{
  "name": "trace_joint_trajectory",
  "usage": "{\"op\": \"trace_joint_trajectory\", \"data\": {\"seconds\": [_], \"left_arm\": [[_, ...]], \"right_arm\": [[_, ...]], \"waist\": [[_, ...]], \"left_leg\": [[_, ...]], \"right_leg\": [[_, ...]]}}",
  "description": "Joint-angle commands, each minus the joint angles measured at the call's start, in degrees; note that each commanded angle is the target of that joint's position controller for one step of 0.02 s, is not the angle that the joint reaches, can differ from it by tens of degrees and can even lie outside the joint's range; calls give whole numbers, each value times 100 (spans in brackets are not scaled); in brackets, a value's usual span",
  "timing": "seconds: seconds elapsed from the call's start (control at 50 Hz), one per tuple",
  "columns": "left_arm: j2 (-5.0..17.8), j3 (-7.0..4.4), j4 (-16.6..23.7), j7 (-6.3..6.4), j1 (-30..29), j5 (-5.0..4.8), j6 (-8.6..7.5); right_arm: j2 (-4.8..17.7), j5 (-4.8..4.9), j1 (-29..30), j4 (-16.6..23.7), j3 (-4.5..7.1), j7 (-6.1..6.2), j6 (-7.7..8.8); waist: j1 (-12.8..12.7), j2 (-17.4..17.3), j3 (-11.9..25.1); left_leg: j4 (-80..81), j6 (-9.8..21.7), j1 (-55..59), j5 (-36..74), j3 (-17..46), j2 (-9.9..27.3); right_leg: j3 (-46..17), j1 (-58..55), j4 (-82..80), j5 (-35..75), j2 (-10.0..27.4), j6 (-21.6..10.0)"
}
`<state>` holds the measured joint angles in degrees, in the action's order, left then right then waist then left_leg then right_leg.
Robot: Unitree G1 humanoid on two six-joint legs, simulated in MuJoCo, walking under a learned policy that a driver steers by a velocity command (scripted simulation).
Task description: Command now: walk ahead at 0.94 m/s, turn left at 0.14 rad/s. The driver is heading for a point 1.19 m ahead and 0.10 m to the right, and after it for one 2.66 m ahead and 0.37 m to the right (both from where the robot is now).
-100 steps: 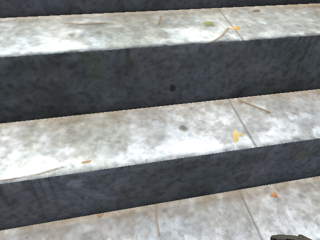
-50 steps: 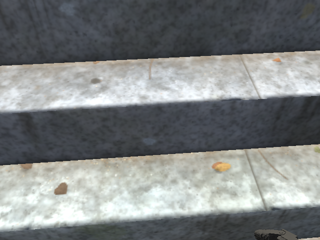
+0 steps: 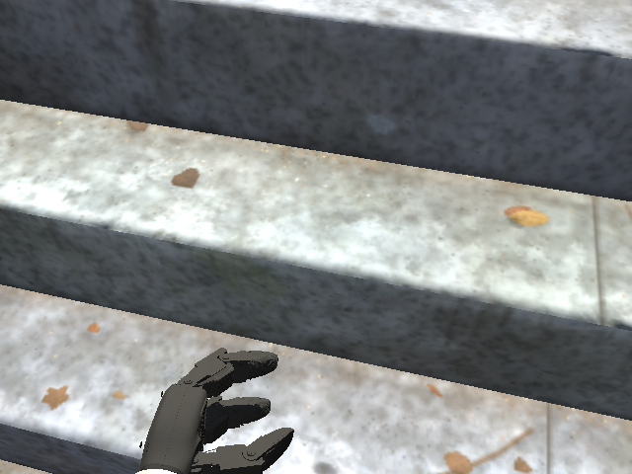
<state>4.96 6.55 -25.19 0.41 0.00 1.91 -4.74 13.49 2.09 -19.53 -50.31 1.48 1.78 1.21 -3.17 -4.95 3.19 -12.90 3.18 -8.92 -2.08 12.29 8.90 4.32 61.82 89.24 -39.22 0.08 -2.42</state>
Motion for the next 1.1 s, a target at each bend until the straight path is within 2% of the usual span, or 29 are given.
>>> {"op": "trace_joint_trajectory", "data": {"seconds": [0.02,0.04,0.06,0.08,0.1,0.14,0.28,0.34,0.42,0.52,0.54,0.56,0.6,0.64,0.66,0.68,0.7,0.72,0.74,0.76,0.8,0.86,0.96,1.0,1.02,1.04,1.06,1.08,1.1], "left_arm": [[2435,-1088,-884,137,3783,286,88],[2370,-1028,-997,259,3057,328,190],[1751,-829,-763,199,1742,137,255],[1122,-671,-950,149,1028,82,376],[614,-516,-1114,90,562,28,366],[276,-392,-1476,19,430,86,294],[1234,-506,-1541,49,420,138,47],[1408,-565,-1344,149,542,155,-54],[1576,-673,-1098,255,446,159,-103],[1457,-651,-457,155,-1479,55,-93],[1189,-616,-384,116,-1614,-136,-12],[801,-506,-288,80,-1702,-379,92],[-110,-276,-298,-42,-768,-685,337],[-882,-178,20,-175,72,-594,420],[-1212,-55,309,-279,-280,-526,375],[-947,35,578,-356,-656,-642,221],[-287,-18,341,-463,-331,-616,-14],[52,-84,346,-290,-181,-517,-49],[322,-246,298,-75,-702,-569,115],[628,-395,164,-14,-1391,-431,271],[660,-503,105,67,-1762,-161,481],[319,-475,-176,-11,-1678,-279,442],[-154,-276,-125,-251,-1060,-250,322],[82,-309,-351,-320,-151,-100,348],[107,-275,-222,-252,-434,-71,367],[940,-662,-454,-278,72,-31,231],[890,-707,-600,-275,789,-6,222],[896,-842,-995,-239,1666,81,229],[880,-936,-1591,-280,2190,159,264]], "right_arm": [[1113,-23,642,657,322,-220,474],[282,-305,1307,988,167,-377,410],[-201,-383,1658,1493,17,-569,449],[-672,-399,2080,1841,-233,-667,407],[-813,-427,1853,1938,-361,-694,288],[-367,-345,1198,1708,-369,-646,169],[-298,-263,1361,1703,-533,-152,4],[-233,-92,1254,1652,-498,-123,-60],[-87,-70,1046,1539,-407,-176,-74],[289,-264,-1025,884,-236,-153,-224],[262,-348,-1358,531,-239,-163,-235],[-120,-461,-1575,158,-338,-217,-222],[-886,-354,-586,-12,-554,-438,-65],[-937,-460,830,360,-810,-603,187],[-547,-675,702,445,-813,-617,189],[559,-999,-490,445,-341,-624,197],[755,-618,-1581,273,-138,-499,171],[1670,-216,-1721,301,221,-113,170],[1534,-433,-1015,451,212,197,270],[1172,-599,-1293,561,109,261,376],[646,-604,-1202,681,-35,272,463],[-62,-680,-1236,586,-211,244,383],[118,-443,-1274,399,-29,347,266],[322,-431,326,807,4,299,154],[408,-207,-329,607,65,256,10],[367,-436,346,802,-26,152,37],[975,-349,488,863,144,136,42],[1107,-226,1215,1231,210,128,69],[759,12,1784,1590,193,138,89]], "waist": [[-1406,2519,3180],[-857,4239,2971],[-187,2973,2147],[236,1903,1229],[697,1448,432],[1184,1017,99],[939,959,-238],[715,1033,74],[602,1223,765],[1641,1429,814],[1618,1053,470],[1494,617,15],[318,-173,-402],[-735,-315,-297],[-780,-33,-182],[-252,-549,-261],[244,400,107],[272,-509,728],[459,26,718],[1001,746,620],[1145,467,168],[1055,-396,-417],[641,-506,-271],[-277,-234,112],[-14,-438,141],[-477,348,208],[-774,-694,802],[-1175,-826,768],[-1125,-624,479]], "left_leg": [[-4307,1204,-2392,5485,271,-253],[-6779,1140,-3373,865,861,-1394],[-8726,1056,-3947,417,994,-1412],[-9540,952,-4260,-41,369,-1389],[-9791,824,-4489,-519,92,-1350],[-10394,530,-4412,260,-313,-1385],[-10469,-133,-5395,706,-892,-1269],[-9970,-339,-5470,557,-1072,-942],[-8792,-417,-4884,424,-1360,-658],[-5248,88,-1566,-124,-2148,-700],[-3374,337,-1195,122,-2615,-764],[-1588,530,-847,1147,-3153,-772],[68,851,-1285,2471,-2803,-143],[747,598,-1098,2934,-2032,458],[-256,171,-425,3859,-1469,438],[-2234,426,989,6699,-1189,666],[-2287,566,2507,4072,-609,1035],[-941,1433,3000,826,996,2442],[-233,1558,2319,-1886,2147,2740],[-132,1785,2252,-2263,2145,2570],[72,1642,1425,-2247,1518,1977],[61,1437,691,-1284,434,1392],[227,930,1687,257,-380,1296],[526,635,-110,2104,-1631,831],[523,743,-24,2777,-1668,828],[-729,594,526,5767,-2167,212],[-1451,791,778,6201,-1755,582],[-2297,808,773,6554,-1686,688],[-4108,606,692,5004,-1624,307]], "right_leg": [[-4096,-6815,-4231,-2071,547,-941],[-6587,-5989,-6595,-3431,928,-1030],[-6619,-4556,-6580,-3652,1171,-635],[-5299,-3212,-5878,-3405,1063,-481],[-4073,-2113,-5325,-2765,840,-383],[-2235,-1468,-4703,-1124,545,-287],[-2096,-1217,-6134,-630,1376,-1001],[-2344,-1758,-6291,-1232,1794,-1138],[-2093,-2648,-6084,-1185,2000,-1019],[-241,-1281,-5279,-587,1521,-125],[361,-1326,-4622,-325,1257,118],[733,-1244,-3723,-253,1074,236],[962,-1424,-81,241,669,-142],[-236,-622,4300,-168,193,-171],[-846,469,5624,-95,-157,-43],[-447,2160,6287,-351,-613,389],[-867,3483,5082,847,-76,497],[-1497,3551,4618,1159,791,656],[-1866,3189,4396,2318,1004,727],[-1609,2993,4272,2712,747,865],[-1181,2046,3550,2798,620,863],[-678,1434,3435,2963,445,638],[-624,1387,2241,1799,693,404],[-189,-1711,-169,2522,701,173],[70,-2070,-880,628,280,36],[403,-3061,-2338,2124,-27,-94],[143,-4033,-4064,2519,133,-254],[-97,-4821,-5794,3705,279,-386],[-292,-4977,-8063,4178,510,-513]]}}
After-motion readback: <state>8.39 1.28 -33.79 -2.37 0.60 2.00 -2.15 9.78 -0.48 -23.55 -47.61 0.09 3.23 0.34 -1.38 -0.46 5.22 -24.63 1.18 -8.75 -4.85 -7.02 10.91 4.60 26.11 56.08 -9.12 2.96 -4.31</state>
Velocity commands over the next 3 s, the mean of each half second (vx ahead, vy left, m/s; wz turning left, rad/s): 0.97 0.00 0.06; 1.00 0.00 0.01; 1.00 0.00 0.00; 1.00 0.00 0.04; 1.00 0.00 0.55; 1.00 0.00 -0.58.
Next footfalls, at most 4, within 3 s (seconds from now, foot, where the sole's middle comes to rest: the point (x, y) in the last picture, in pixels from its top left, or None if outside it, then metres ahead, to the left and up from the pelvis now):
0.02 right None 0.17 -0.14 -0.58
0.64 left None -0.09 0.08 -0.81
1.16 right None -0.11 -0.27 -0.81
1.46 left None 0.08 -0.10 -0.59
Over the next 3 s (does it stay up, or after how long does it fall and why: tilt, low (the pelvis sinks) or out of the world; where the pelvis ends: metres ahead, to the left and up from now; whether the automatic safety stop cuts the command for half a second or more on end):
stays up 0.37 -0.03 0.39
